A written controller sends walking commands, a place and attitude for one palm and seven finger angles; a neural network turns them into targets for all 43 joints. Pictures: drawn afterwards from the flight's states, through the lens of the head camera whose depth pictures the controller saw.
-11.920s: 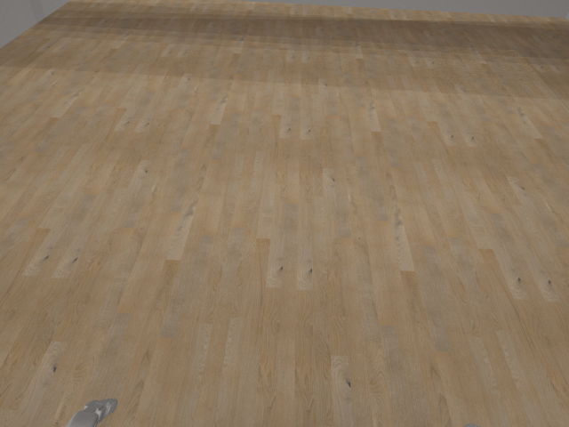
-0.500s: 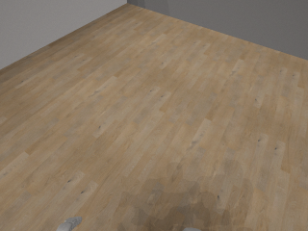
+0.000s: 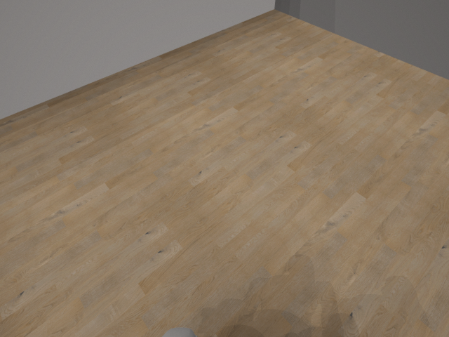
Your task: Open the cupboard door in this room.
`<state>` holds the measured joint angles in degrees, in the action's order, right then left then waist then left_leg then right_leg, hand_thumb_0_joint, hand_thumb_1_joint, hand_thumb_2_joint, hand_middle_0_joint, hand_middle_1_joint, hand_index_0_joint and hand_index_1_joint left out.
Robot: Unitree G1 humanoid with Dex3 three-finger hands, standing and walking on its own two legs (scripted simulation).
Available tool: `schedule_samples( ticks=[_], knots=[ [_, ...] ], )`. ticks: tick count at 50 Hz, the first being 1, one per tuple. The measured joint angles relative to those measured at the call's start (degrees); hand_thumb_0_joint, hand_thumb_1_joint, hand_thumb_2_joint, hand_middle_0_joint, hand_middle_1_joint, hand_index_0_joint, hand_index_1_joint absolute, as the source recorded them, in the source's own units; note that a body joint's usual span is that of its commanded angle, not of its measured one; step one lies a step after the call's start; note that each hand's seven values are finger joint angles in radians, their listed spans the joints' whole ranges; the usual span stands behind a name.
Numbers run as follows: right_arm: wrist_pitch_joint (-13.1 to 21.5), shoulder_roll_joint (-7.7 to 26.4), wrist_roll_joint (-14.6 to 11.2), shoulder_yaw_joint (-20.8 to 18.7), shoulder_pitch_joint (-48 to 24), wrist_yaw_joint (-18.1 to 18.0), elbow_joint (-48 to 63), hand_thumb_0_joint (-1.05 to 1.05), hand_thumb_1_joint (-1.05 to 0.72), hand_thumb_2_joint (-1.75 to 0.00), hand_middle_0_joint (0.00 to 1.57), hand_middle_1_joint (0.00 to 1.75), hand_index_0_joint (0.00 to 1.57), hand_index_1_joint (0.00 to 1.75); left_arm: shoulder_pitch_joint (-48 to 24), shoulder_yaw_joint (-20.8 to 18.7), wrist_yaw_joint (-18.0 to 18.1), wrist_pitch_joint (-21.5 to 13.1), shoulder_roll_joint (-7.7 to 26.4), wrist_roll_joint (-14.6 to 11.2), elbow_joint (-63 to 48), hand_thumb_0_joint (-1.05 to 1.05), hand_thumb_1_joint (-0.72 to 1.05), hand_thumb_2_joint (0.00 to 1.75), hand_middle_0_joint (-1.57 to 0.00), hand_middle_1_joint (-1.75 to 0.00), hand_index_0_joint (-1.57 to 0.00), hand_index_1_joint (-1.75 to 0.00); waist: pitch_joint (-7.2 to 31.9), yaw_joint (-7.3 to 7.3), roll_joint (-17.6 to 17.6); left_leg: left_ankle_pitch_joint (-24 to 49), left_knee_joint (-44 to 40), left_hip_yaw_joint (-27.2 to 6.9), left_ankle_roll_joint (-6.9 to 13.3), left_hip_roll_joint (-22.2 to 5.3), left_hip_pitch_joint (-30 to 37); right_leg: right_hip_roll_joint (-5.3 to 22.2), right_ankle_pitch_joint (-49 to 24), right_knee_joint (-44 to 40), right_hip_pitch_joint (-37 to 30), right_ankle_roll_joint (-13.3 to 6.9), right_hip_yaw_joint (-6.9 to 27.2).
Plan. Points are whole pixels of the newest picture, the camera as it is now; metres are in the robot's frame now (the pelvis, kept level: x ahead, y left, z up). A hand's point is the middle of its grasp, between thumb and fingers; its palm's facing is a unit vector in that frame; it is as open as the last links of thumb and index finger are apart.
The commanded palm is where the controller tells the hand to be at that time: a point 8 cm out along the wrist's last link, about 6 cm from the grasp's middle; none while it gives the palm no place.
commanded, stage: turn or walk to find it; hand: left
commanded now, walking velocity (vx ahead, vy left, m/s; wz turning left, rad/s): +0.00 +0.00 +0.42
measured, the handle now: out of the picture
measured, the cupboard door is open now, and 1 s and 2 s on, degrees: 0 0 0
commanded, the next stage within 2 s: none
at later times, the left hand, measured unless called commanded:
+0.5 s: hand out of the picture +0.03 +0.27 -0.16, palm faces +0.21 -0.95 -0.24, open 7.3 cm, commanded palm none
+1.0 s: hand out of the picture -0.06 +0.18 -0.15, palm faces +0.42 -0.87 -0.27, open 7.3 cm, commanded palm none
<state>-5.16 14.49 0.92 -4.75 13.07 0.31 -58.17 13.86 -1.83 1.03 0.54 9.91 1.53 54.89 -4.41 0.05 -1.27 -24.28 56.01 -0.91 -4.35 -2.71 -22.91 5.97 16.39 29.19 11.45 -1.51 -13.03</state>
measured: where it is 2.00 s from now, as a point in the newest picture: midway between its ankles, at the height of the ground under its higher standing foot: outside the picture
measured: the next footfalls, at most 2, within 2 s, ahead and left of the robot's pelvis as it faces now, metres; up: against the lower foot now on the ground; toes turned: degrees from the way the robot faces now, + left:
left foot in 0.14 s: +0.01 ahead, +0.14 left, +0.00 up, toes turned +8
right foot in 0.70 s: +0.03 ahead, -0.09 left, +0.00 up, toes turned +12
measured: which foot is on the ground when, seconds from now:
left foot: up 0.00-0.12, down 0.14-0.70, up 0.72-1.00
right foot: down 0.00-0.14, up 0.16-0.68, down 0.70-1.00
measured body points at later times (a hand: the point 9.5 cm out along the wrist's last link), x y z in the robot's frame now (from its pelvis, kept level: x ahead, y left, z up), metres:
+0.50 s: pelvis -0.02 +0.05 +0.00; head +0.00 +0.07 +0.45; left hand +0.02 +0.32 -0.14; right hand +0.09 -0.17 -0.14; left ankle -0.03 +0.14 -0.74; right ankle -0.01 -0.11 -0.67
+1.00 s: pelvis -0.05 -0.02 +0.00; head -0.01 -0.05 +0.45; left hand -0.08 +0.23 -0.13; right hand +0.06 -0.26 -0.17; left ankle -0.15 +0.13 -0.64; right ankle -0.01 -0.10 -0.74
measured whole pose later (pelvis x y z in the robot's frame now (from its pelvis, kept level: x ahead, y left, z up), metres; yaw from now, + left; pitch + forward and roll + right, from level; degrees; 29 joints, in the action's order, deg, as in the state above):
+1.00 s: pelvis -0.05 -0.02 +0.00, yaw +25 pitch -1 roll +2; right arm -5.4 14.7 1.3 -5.5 16.2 0.5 -58.6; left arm 12.5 -1.5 1.2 0.6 8.6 1.0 53.8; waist -3.1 1.5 -2.7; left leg -19.5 66.0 -3.3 -4.3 -2.0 -26.7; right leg 4.7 15.2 27.7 11.6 -2.3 -11.3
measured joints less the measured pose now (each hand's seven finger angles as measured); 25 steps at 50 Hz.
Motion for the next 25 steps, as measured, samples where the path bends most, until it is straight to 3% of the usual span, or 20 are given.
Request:
schedule_samples(
  ticks=[4, 6, 7, 10, 13, 16, 25],
  knots=[
    [0.90, -0.66, -0.48, 0.78, -3.08, -0.06, 1.18, 0.01, -0.91, -0.90, 0.20, 0.30, 0.20, 0.30, 1.06, -0.59, -0.21, 0.40, 1.79, 0.28, 0.95, 0.01, 0.91, 0.90, -0.20, -0.30, -0.20, -0.30, -0.83, -1.48, 1.44, -1.10, -10.94, 2.79, 0.90, 0.43, 4.24, 1.68, 0.90, 2.67, 1.49, 1.27, -1.76],
    [1.80, -0.91, -0.60, 1.14, -4.24, 0.02, 2.15, 0.01, -0.91, -0.90, 0.20, 0.30, 0.20, 0.30, 1.65, -0.94, -0.25, 0.75, 2.83, 0.09, 1.51, 0.01, 0.91, 0.90, -0.20, -0.30, -0.20, -0.30, -0.79, -1.76, 2.05, 3.82, -19.27, 4.11, 1.51, 0.85, 7.52, 2.64, 1.99, 5.27, 2.58, 2.33, -2.71],
    [2.43, -1.20, -0.52, 1.27, -4.80, 0.06, 2.52, 0.01, -0.91, -0.90, 0.20, 0.30, 0.20, 0.30, 1.94, -1.17, -0.26, 1.12, 3.53, -0.18, 1.71, 0.01, 0.91, 0.90, -0.20, -0.30, -0.20, -0.30, -0.75, -1.90, 2.85, 6.58, -21.83, 4.44, 2.83, 1.43, 8.40, 3.56, 2.92, 7.59, 3.62, 2.93, -2.65],
    [3.43, -2.62, -0.21, 2.01, -6.20, 0.06, 3.53, 0.01, -0.91, -0.90, 0.20, 0.30, 0.20, 0.30, 1.77, -1.63, 0.08, 3.18, 5.15, -0.40, 2.69, 0.01, 0.91, 0.90, -0.20, -0.30, -0.20, -0.30, -0.86, -2.70, 4.67, 5.18, -20.92, 4.79, 6.15, 2.52, 8.23, 2.32, 13.21, 19.98, 8.59, 4.46, 3.68],
    [3.72, -3.26, 0.01, 2.55, -6.21, -0.63, 4.14, 0.01, -0.91, -0.90, 0.20, 0.30, 0.20, 0.30, 0.70, -1.83, -0.25, 3.99, 5.36, -0.33, 3.26, 0.01, 0.91, 0.90, -0.20, -0.30, -0.20, -0.30, -0.16, -2.18, 3.84, 6.70, -24.29, 3.38, 6.89, 2.68, 9.30, 0.32, 11.58, 29.62, 12.39, 5.14, 7.38],
    [4.01, -3.59, -0.15, 2.95, -5.86, -0.94, 4.12, 0.01, -0.91, -0.90, 0.20, 0.30, 0.20, 0.30, -0.87, -1.74, -0.68, 3.26, 5.25, -0.41, 2.52, 0.01, 0.91, 0.90, -0.20, -0.30, -0.20, -0.30, -0.07, -1.94, 3.21, 9.40, -28.09, 2.07, 7.40, 3.37, 10.42, -0.26, 7.93, 33.65, 14.50, 5.92, 9.68],
    [3.95, -4.48, -0.04, 2.61, -2.08, -0.82, 3.45, 0.01, -0.91, -0.90, 0.20, 0.30, 0.20, 0.30, -5.62, -1.28, -0.36, 2.72, 4.24, -0.62, -0.09, 0.01, 0.91, 0.90, -0.20, -0.30, -0.20, -0.30, 0.50, 0.18, 2.44, 12.55, -31.22, -0.86, 7.55, 5.59, 10.44, -1.07, 6.67, 29.78, 13.90, 7.25, 12.26]
  ],
)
